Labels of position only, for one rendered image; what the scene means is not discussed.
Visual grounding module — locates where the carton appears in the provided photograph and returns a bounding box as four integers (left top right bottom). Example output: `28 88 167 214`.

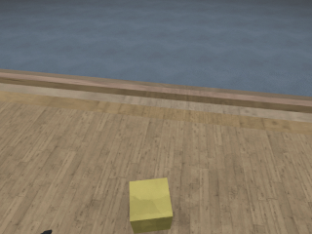
129 177 174 234

